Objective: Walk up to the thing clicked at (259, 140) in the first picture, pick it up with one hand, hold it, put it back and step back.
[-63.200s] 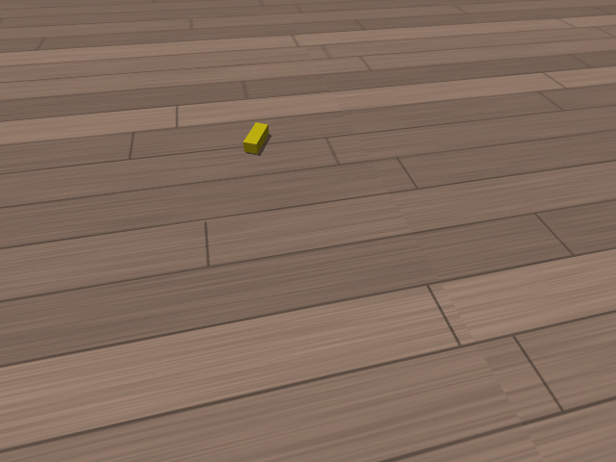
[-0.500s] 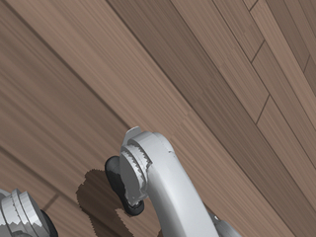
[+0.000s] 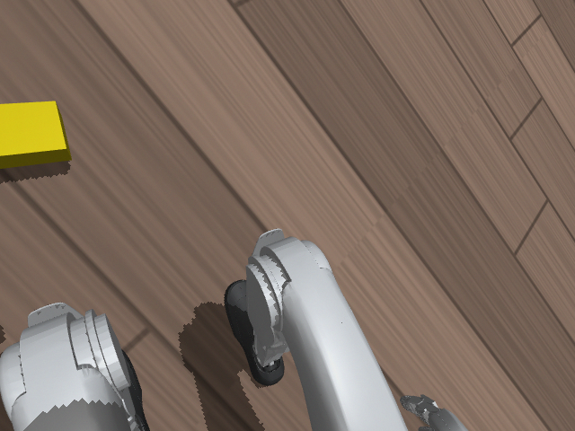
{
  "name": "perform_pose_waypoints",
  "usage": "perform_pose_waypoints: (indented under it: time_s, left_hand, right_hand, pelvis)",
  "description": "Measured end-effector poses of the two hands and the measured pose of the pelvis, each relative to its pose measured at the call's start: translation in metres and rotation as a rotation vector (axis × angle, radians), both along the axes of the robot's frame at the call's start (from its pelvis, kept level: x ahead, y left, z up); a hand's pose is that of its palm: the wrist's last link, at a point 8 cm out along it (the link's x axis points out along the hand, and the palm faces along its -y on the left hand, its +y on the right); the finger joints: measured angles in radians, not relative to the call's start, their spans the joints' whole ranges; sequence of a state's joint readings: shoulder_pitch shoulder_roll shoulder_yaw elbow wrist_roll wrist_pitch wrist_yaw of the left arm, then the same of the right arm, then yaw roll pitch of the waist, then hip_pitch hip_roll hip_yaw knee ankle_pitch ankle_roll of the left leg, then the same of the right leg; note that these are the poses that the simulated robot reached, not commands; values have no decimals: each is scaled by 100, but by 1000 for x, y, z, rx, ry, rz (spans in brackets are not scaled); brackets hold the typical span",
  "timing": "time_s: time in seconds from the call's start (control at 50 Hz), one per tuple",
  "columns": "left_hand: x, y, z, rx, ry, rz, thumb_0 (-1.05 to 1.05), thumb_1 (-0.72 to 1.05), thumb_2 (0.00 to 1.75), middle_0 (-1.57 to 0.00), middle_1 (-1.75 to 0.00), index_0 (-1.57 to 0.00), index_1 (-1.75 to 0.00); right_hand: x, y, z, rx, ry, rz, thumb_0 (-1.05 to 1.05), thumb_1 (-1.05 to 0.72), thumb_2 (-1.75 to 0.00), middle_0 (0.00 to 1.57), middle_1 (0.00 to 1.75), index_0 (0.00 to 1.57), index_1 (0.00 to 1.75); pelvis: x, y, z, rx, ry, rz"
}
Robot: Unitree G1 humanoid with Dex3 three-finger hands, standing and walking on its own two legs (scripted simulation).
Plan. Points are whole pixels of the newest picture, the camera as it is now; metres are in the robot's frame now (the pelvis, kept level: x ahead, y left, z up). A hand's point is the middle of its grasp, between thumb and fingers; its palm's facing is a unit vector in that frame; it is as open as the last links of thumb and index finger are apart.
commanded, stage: withdraw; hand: left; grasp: from above
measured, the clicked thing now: out of the picture +0.57 +0.25 -0.32
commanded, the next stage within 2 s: home in 0.20 s
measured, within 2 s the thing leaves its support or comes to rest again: neither
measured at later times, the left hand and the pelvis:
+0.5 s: hand out of the picture +0.58 +0.30 -0.12, palm faces -0.42 -0.11 -0.90, open 12.4 cm; pelvis +0.01 +0.00 -0.01, yaw +1 degrees
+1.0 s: hand out of the picture +0.37 +0.27 +0.06, palm faces -0.18 -0.76 -0.62, open 7.5 cm; pelvis +0.02 +0.00 +0.17, yaw +8 degrees
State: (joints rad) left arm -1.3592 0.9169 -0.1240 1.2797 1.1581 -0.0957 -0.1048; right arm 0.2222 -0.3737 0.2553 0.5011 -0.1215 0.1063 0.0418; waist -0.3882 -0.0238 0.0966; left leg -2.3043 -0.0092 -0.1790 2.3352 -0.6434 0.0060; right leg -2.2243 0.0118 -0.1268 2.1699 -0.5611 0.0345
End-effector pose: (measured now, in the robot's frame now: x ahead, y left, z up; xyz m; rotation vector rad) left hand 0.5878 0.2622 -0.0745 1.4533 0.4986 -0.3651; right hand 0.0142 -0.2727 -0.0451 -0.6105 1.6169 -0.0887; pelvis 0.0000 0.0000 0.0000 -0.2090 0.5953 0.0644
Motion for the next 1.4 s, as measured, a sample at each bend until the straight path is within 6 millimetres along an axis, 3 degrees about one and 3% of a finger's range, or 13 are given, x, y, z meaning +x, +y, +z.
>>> perform_pose_waypoints:
  time_s: [0.1, 0.22, 0.46, 0.58, 0.68, 0.84, 0.98, 1.14, 1.4]
  left_hand:
    - [2, -16, -13, 0, -86, -62, 0, -45, 96, -13, -98, -14, -98]
    - [5, -20, -21, 52, -157, -21, 1, -44, 94, -14, -96, -16, -96]
    - [2, 27, 4, 102, -113, 169, 1, -29, 95, -24, -83, -24, -84]
    - [-32, 40, 15, -6, -73, 169, 1, -9, 101, -26, -74, -25, -76]
    - [-91, 43, 48, -213, -114, 221, 1, 20, 106, -27, -66, -26, -68]
    - [-172, 65, 122, -345, -146, 500, 1, 67, 101, -25, -45, -25, -47]
    - [-220, 45, 176, -506, -57, 654, 1, 84, 94, -22, -35, -22, -35]
    - [-258, 13, 226, -722, -55, 818, 1, 88, 91, -21, -31, -22, -31]
    - [-327, 2, 314, -938, -31, 1078, 2, 89, 90, -20, -30, -21, -30]
  right_hand:
    - [-14, -6, 7, -75, 28, -11, 0, -90, -89, 20, 29, 21, 29]
    - [-21, 4, -8, -37, 18, -64, 0, -90, -89, 20, 29, 21, 29]
    - [2, 32, -43, 117, -44, -98, 0, -90, -89, 20, 29, 21, 30]
    - [18, 25, -33, 124, -54, -80, 0, -89, -89, 20, 29, 21, 29]
    - [51, 13, -11, 109, -94, -65, 1, -89, -89, 20, 29, 21, 29]
    - [138, 10, 47, 128, -349, -1, 1, -90, -89, 20, 29, 21, 29]
    - [190, 29, 114, 212, -581, 32, 1, -90, -90, 20, 29, 21, 29]
    - [205, 45, 177, 267, -689, 15, 1, -90, -90, 20, 30, 21, 30]
    - [211, 49, 265, 254, -769, -5, 1, -90, -90, 20, 30, 21, 30]
  pelvis:
    - [-3, -1, -8, -3, -1, 0]
    - [0, 0, -15, 11, 17, -5]
    - [7, 0, -15, 26, 31, -12]
    - [8, 1, -1, 22, 39, 6]
    - [11, 2, 30, 36, 62, 31]
    - [13, 1, 100, 77, 27, 59]
    - [21, 0, 162, 105, -37, 72]
    - [36, -4, 223, 139, -123, 84]
    - [61, -3, 306, 167, -258, 101]
